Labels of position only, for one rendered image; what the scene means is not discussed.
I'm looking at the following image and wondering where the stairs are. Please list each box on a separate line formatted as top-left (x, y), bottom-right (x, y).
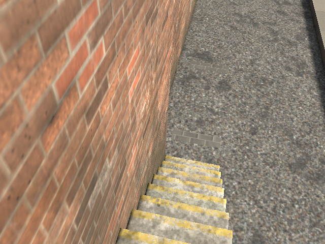
top-left (115, 155), bottom-right (233, 244)

